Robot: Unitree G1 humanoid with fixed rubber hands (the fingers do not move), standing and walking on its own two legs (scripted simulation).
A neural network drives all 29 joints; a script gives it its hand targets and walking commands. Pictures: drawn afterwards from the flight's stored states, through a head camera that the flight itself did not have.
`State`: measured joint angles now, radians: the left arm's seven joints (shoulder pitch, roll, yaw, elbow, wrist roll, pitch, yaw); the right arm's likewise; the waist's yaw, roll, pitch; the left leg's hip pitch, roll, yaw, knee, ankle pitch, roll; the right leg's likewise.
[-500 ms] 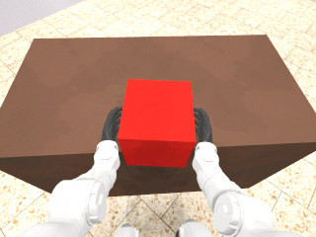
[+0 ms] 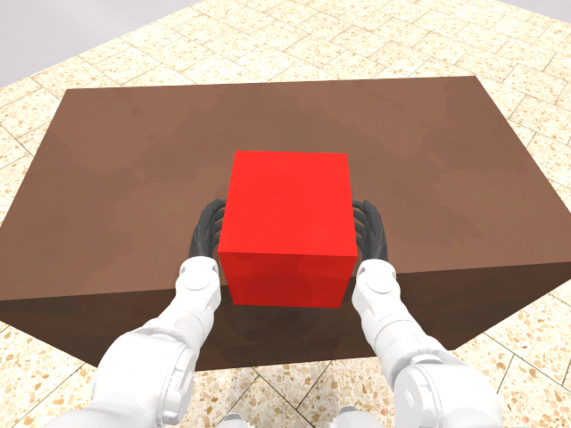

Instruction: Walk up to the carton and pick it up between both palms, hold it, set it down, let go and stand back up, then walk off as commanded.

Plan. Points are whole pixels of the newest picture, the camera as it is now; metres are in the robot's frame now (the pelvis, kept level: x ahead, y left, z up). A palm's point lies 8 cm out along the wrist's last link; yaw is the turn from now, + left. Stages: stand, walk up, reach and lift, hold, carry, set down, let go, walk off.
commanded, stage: reach and lift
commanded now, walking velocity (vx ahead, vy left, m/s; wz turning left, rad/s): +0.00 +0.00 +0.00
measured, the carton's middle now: (288, 231) +0.40 -0.02 +0.01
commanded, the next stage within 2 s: none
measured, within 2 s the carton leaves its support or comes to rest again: neither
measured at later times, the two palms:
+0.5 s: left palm (188, 217) +0.38 +0.12 +0.09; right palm (384, 205) +0.37 -0.14 +0.11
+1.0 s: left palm (175, 193) +0.38 +0.12 +0.14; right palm (388, 188) +0.37 -0.13 +0.14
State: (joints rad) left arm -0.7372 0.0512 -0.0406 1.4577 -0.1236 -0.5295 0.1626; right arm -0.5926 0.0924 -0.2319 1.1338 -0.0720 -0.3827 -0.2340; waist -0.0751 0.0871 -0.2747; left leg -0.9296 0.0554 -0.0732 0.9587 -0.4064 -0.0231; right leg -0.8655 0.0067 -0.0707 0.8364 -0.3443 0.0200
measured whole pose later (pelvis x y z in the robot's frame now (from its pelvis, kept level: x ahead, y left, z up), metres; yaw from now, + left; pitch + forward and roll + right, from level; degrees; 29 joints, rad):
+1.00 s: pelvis +0.00 +0.00 +0.06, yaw +1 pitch +4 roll -2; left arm -0.63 -0.02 0.17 0.88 0.08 0.05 0.15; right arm -0.61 0.07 -0.20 0.82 -0.01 0.07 -0.21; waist -0.06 0.03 -0.13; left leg -0.34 0.02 -0.02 0.46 -0.20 0.00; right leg -0.28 -0.02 -0.04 0.34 -0.14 0.03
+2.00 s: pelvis -0.01 -0.02 +0.06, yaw +1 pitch -3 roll -1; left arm -0.61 -0.08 0.23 0.32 0.25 0.52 0.09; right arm -0.63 0.06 -0.10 0.59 0.14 0.26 -0.26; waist -0.05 -0.03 0.00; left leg -0.17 0.05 -0.03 0.39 -0.16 -0.03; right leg -0.13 0.00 -0.04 0.30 -0.12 0.01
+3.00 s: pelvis -0.01 -0.02 +0.06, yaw +2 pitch -8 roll -1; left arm -0.58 -0.07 0.21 0.10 0.30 0.70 0.06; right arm -0.62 0.06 -0.05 0.44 0.20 0.36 -0.29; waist -0.07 -0.05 0.04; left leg -0.07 0.05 -0.04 0.38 -0.18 -0.04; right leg -0.03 0.00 -0.05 0.30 -0.13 0.01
